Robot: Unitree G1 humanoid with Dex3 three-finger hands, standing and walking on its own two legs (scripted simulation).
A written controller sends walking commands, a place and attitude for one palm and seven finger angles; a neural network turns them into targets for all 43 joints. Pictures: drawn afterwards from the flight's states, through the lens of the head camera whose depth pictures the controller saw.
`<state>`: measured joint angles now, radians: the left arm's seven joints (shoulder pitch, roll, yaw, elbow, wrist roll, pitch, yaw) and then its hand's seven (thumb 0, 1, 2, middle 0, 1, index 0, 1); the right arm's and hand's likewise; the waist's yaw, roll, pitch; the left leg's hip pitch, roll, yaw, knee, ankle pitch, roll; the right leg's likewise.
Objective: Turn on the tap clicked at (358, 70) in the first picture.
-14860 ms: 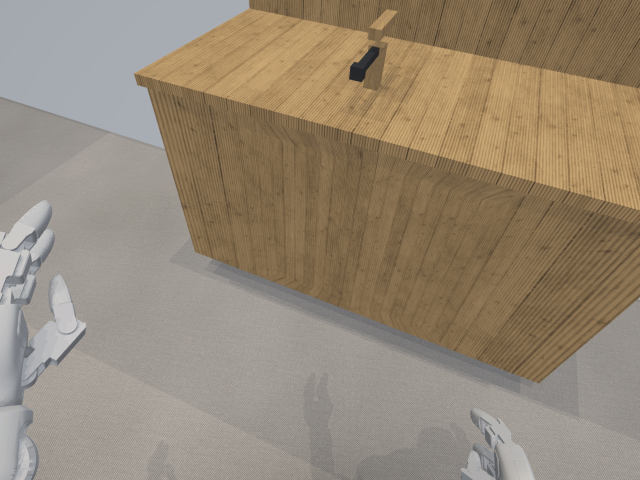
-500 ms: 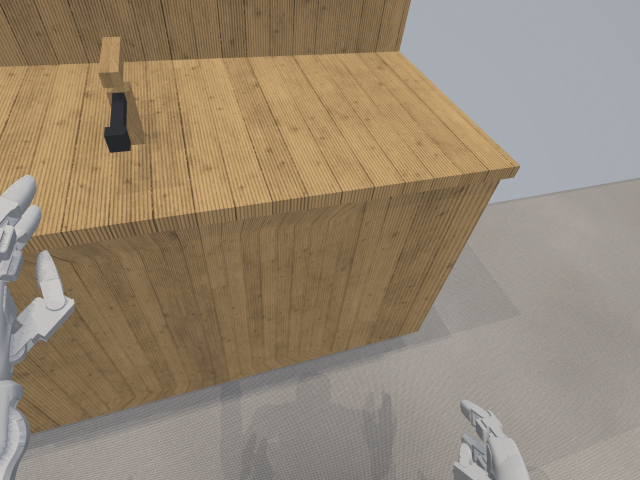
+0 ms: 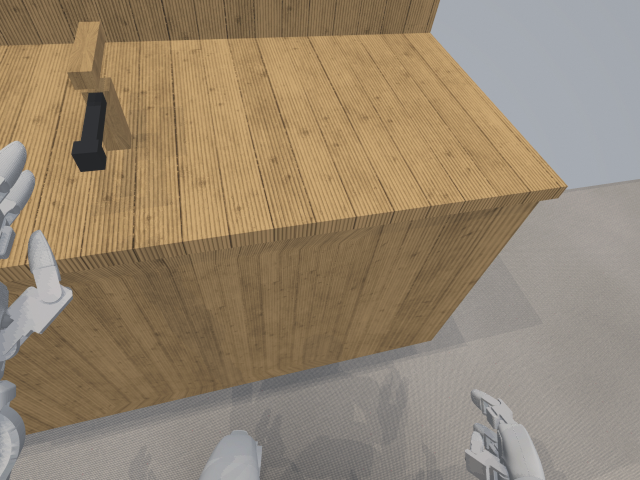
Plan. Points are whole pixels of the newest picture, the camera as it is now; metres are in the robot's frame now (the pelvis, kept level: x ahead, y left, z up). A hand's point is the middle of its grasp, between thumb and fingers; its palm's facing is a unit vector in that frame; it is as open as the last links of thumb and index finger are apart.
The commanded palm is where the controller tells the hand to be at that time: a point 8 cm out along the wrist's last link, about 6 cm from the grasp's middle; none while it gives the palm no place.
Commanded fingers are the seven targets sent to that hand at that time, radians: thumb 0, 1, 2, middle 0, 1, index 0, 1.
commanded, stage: shuffle to correct the standing spot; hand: left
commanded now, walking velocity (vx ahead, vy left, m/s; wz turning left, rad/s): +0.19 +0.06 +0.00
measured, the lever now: (89, 155) +0.43 +0.34 +0.13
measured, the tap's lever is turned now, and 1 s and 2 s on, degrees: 0 0 0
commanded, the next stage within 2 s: come to a stop and stand still in 0.26 s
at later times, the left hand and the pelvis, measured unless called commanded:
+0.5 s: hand (94, 193) +0.33 +0.27 +0.18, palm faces +0.43 -0.78 -0.45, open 7.4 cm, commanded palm +0.27 +0.30 +0.19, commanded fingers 0.00 0.90 0.90 -0.20 -0.30 -0.20 -0.30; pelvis +0.12 +0.02 +0.01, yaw +1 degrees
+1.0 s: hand (121, 181) +0.35 +0.25 +0.17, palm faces +0.45 -0.77 -0.45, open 7.4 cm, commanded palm +0.30 +0.28 +0.19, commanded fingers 0.00 0.90 0.90 -0.20 -0.30 -0.20 -0.30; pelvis +0.14 +0.00 +0.02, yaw +0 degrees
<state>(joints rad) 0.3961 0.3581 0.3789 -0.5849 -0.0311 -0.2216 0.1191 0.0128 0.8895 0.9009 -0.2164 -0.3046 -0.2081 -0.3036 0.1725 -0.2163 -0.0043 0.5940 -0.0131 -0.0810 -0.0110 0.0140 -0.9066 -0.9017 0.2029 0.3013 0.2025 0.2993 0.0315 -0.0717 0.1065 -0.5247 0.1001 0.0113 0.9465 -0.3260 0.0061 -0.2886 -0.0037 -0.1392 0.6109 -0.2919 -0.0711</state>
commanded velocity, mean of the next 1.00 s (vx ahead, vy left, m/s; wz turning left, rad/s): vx -0.04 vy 0.03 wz -0.01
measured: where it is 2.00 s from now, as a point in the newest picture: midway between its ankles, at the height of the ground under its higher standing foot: outside the picture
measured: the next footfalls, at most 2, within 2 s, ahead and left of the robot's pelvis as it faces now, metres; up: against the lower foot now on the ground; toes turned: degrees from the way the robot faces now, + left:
left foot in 0.08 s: +0.15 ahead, +0.18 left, +0.00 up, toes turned +5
left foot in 0.54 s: +0.22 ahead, +0.16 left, +0.00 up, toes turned +7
